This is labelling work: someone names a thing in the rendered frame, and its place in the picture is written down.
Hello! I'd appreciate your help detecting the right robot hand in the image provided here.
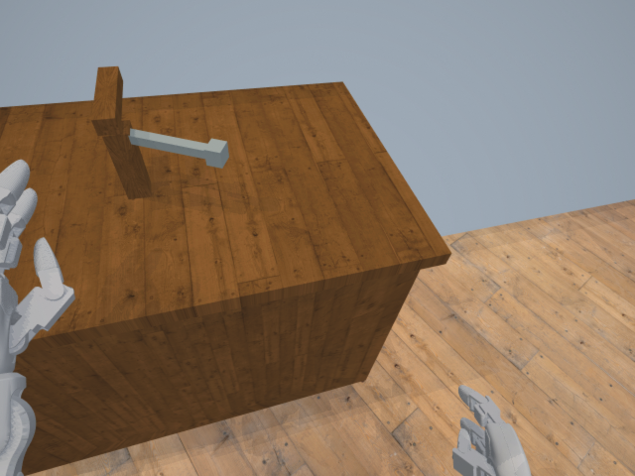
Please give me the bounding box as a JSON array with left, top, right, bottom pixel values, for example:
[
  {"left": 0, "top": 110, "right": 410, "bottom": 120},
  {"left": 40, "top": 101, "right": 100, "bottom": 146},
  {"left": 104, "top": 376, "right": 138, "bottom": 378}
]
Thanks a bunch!
[{"left": 452, "top": 385, "right": 532, "bottom": 476}]

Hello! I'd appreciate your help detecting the left robot forearm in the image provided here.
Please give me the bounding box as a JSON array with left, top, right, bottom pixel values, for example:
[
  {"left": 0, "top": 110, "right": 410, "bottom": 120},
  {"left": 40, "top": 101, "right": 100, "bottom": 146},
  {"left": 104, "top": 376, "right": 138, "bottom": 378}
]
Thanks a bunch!
[{"left": 0, "top": 373, "right": 36, "bottom": 476}]

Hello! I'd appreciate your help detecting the left robot hand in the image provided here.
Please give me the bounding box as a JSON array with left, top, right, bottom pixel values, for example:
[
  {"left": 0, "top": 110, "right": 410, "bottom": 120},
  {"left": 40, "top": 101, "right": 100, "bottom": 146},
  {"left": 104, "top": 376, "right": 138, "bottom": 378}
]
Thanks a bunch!
[{"left": 0, "top": 160, "right": 75, "bottom": 374}]

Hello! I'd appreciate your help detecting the counter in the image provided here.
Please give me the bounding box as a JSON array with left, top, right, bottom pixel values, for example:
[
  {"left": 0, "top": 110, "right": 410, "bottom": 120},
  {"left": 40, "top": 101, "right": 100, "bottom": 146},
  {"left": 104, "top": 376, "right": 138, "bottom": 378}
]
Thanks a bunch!
[{"left": 0, "top": 66, "right": 451, "bottom": 476}]

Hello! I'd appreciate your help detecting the tap lever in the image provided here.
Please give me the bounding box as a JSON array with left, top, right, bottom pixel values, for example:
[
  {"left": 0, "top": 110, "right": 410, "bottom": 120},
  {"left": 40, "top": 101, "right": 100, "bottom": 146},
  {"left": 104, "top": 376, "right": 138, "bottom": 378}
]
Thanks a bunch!
[{"left": 128, "top": 128, "right": 229, "bottom": 169}]

